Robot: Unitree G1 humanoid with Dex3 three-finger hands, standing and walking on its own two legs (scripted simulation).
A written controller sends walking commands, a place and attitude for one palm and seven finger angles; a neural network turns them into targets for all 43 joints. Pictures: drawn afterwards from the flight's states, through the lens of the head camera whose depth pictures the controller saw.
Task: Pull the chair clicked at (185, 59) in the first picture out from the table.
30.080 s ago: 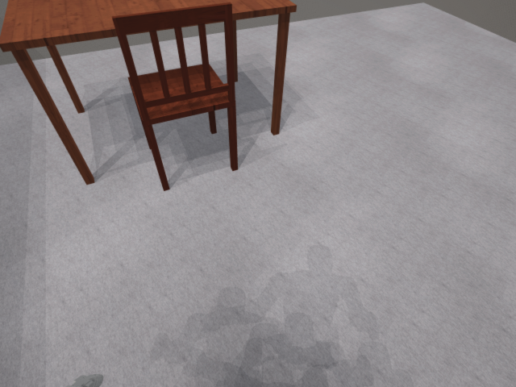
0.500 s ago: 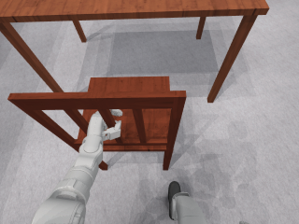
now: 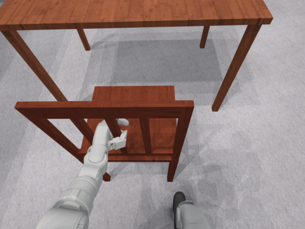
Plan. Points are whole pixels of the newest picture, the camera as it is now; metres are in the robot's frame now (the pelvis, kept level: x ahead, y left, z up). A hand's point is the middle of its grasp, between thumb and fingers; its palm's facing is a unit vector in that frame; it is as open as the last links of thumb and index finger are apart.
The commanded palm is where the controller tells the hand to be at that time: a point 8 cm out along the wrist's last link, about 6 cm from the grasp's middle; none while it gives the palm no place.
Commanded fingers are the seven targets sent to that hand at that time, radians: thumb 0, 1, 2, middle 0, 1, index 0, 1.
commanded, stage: step backward, pulling the chair out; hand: left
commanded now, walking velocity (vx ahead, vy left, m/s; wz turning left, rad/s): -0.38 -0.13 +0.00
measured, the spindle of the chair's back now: (118, 136) +0.38 +0.12 -0.08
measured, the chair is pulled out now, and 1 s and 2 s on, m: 0.31 0.32 0.32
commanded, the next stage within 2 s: stop walking, hand still on the chair in 0.14 s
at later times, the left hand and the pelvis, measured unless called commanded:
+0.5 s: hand (121, 140) +0.36 +0.10 -0.05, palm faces -0.05 -0.98 -0.19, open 5.5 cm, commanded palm +0.34 +0.15 -0.03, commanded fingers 0.00 0.90 0.90 -0.50 -1.45 -0.50 -1.45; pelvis +0.01 +0.00 +0.00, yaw +0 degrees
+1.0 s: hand (115, 143) +0.35 +0.12 -0.05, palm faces -0.13 -0.99 -0.10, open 5.4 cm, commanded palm +0.34 +0.17 -0.03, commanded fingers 0.00 0.90 0.90 -0.50 -1.45 -0.50 -1.45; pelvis +0.04 +0.04 +0.01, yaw +0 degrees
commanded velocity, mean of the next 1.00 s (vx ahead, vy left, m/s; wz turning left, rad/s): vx -0.08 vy -0.01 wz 0.00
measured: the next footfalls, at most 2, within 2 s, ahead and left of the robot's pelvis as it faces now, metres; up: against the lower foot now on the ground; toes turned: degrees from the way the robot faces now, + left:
left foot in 1.86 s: +0.07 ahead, +0.23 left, +0.00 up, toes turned +1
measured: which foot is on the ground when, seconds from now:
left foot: down 0.00-1.00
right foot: down 0.00-1.00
